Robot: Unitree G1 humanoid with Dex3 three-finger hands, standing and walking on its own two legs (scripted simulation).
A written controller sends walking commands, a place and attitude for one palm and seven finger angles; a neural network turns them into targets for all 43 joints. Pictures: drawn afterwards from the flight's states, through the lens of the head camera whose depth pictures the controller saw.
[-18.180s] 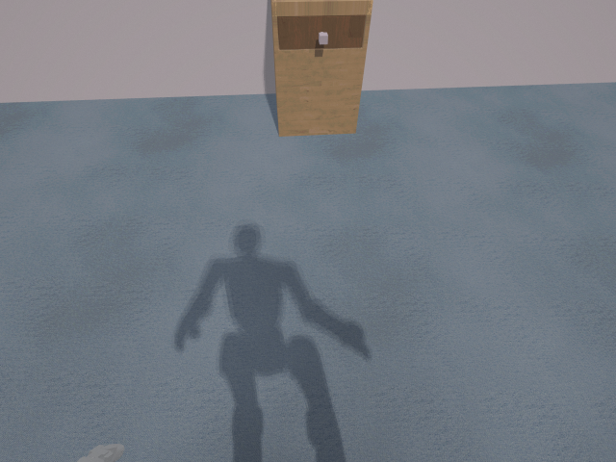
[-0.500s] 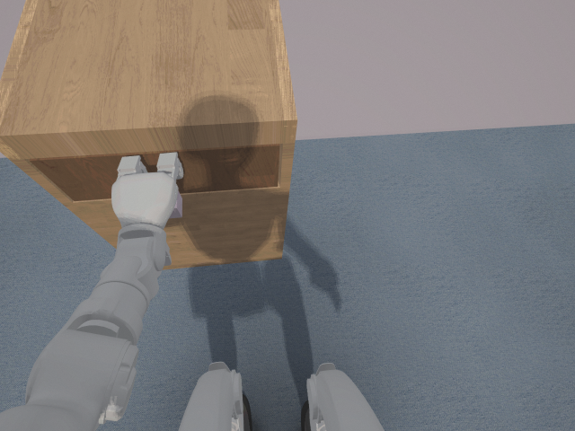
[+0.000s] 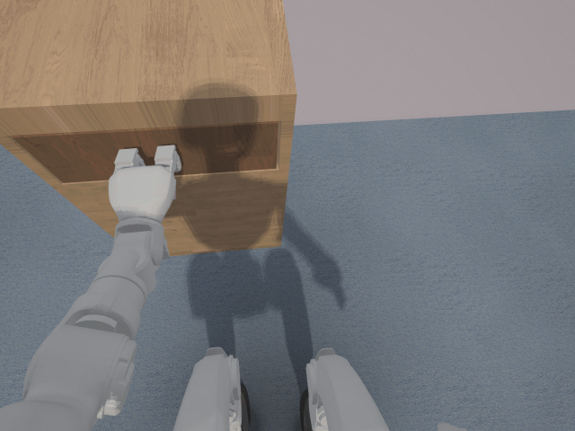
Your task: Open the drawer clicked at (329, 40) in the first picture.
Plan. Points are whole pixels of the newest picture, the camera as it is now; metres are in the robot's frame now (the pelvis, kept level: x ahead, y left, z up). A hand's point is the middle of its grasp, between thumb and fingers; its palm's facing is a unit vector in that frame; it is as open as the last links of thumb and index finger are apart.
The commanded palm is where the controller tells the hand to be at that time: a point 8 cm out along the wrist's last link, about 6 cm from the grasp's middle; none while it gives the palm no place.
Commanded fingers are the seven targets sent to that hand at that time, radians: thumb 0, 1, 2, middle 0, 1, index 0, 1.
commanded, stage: lower the fingers behind the handle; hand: left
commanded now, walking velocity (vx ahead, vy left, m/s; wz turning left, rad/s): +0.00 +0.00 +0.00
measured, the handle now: (161, 175) +0.51 +0.19 -0.08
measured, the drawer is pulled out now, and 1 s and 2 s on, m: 0.00 0.00 0.01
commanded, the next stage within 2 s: close the thumb around the handle in 0.70 s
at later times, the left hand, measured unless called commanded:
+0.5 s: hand (158, 204) +0.47 +0.19 -0.09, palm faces -0.04 -0.02 -1.00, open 14.0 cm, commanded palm +0.44 +0.18 -0.04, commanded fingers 0.00 -0.50 0.30 -0.30 -1.20 -0.30 -1.20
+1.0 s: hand (159, 204) +0.46 +0.19 -0.09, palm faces -0.05 -0.02 -1.00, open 12.9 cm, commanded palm +0.44 +0.17 -0.04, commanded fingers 0.00 0.12 0.56 -0.34 -1.27 -0.34 -1.27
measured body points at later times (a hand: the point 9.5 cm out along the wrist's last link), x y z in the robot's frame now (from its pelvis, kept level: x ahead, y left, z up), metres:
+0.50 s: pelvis +0.00 +0.00 -0.02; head +0.17 +0.00 +0.39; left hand +0.46 +0.19 -0.04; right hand +0.04 -0.27 -0.16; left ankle +0.04 +0.10 -0.59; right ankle +0.01 -0.10 -0.59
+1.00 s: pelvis +0.00 +0.00 -0.02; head +0.17 +0.00 +0.40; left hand +0.46 +0.19 -0.04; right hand +0.05 -0.26 -0.16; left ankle +0.04 +0.10 -0.59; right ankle +0.01 -0.10 -0.59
